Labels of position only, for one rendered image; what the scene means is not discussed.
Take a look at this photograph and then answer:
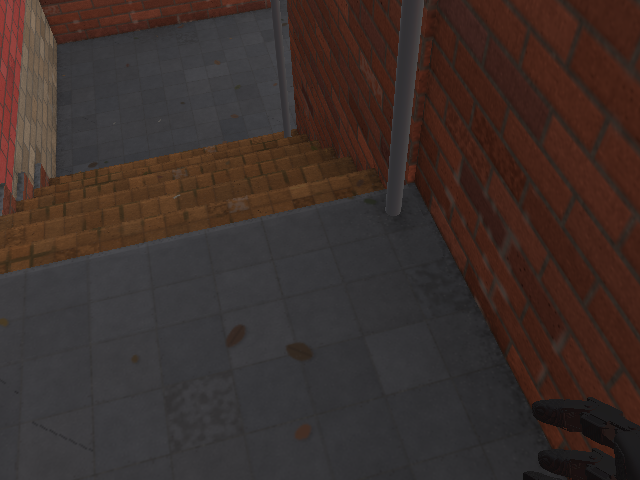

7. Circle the stairs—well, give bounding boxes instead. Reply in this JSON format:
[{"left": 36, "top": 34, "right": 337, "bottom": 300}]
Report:
[{"left": 0, "top": 129, "right": 401, "bottom": 274}]

